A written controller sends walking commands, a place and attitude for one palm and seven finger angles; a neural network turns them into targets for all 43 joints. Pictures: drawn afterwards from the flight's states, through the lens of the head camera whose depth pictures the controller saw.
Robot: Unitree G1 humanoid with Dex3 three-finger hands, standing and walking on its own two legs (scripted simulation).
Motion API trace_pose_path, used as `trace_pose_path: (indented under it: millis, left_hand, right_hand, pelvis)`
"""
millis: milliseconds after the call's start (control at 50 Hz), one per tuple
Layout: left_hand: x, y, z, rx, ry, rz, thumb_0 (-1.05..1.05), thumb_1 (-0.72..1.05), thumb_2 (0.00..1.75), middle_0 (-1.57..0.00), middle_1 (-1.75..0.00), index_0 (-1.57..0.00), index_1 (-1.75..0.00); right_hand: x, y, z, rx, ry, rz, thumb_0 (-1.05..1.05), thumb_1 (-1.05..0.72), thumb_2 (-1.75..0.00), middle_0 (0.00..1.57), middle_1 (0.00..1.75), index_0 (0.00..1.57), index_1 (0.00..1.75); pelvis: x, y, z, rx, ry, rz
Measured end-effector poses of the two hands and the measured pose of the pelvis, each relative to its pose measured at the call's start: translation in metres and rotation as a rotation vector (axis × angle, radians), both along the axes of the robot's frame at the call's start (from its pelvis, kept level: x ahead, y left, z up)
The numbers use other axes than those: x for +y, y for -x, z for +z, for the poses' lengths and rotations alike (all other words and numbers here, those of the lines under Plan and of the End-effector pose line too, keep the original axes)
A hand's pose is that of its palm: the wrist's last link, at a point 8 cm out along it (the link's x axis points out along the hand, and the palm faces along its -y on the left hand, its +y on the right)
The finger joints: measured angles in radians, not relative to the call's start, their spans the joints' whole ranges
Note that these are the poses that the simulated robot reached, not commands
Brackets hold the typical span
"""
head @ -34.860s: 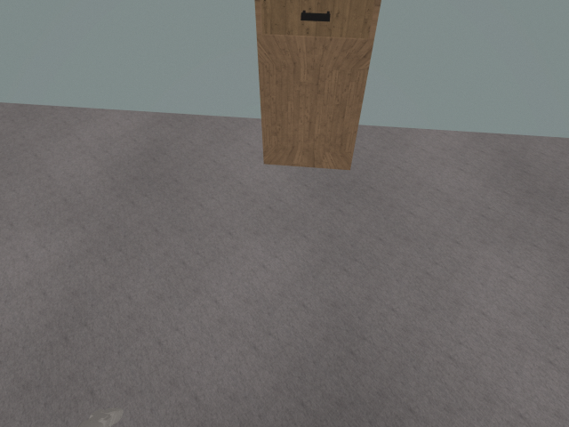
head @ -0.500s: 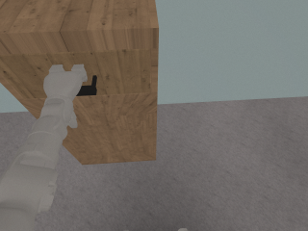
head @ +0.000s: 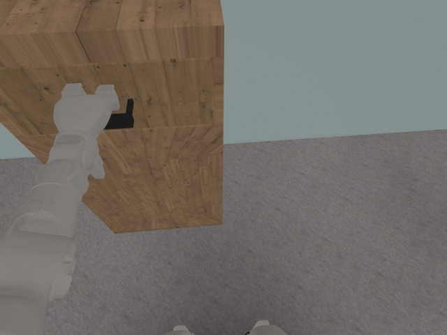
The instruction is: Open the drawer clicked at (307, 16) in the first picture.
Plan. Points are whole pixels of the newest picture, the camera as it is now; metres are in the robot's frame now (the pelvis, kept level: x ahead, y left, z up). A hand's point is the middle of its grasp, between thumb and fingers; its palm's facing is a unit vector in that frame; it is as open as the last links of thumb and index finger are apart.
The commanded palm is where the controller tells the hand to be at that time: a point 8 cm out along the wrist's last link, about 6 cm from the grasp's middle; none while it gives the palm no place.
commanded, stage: lower the fingers behind the handle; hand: left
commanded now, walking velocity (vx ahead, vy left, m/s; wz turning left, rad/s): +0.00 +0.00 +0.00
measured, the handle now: (105, 113) +0.53 +0.23 +0.05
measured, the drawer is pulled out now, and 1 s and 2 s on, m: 0.00 0.00 0.00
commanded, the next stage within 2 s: lift the fingers back up to retry in 0.10 s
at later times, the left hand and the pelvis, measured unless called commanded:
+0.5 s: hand (91, 127) +0.49 +0.24 +0.06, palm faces -0.02 -0.01 -1.00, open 13.8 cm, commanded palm +0.47 +0.24 +0.12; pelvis +0.01 +0.01 +0.01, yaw +0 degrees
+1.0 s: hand (73, 117) +0.48 +0.25 +0.10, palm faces -0.06 -0.03 -1.00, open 13.8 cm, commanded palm +0.46 +0.25 +0.16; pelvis +0.03 +0.01 +0.02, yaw +1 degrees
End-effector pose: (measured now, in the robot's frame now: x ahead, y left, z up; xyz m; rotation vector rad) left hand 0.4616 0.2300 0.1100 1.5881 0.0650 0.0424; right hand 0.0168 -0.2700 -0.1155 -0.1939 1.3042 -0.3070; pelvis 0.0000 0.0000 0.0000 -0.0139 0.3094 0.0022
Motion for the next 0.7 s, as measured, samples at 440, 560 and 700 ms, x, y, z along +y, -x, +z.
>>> trace_pose_path:
  millis: [440, 560, 700]
  left_hand:
    - [0.002, -0.003, 0.004, 0.005, 0.017, 0.009, 0.0, -0.49, 0.3, -0.26, -1.23, -0.32, -1.2]
    - [0.014, -0.01, 0.014, 0.02, 0.022, 0.03, 0.0, -0.49, 0.3, -0.3, -1.22, -0.34, -1.21]
    - [0.025, -0.01, 0.029, 0.018, 0.035, 0.02, 0.0, -0.49, 0.3, -0.31, -1.21, -0.35, -1.21]
  right_hand:
    - [0.013, -0.008, 0.003, -0.028, -0.004, -0.003, 0.0, -0.9, -0.9, 0.2, 0.3, 0.2, 0.3]
    - [0.014, -0.018, 0.008, -0.042, 0.006, -0.005, 0.0, -0.9, -0.9, 0.2, 0.3, 0.2, 0.3]
    - [0.013, -0.034, 0.013, -0.046, 0.01, 0.006, 0.0, -0.9, -0.9, 0.2, 0.3, 0.2, 0.3]
  pelvis:
    - [0.009, -0.002, 0.004, -0.017, 0.006, 0.002]
    - [0.01, -0.009, 0.008, -0.025, 0.007, -0.001]
    - [0.012, -0.021, 0.014, -0.041, 0.009, 0.004]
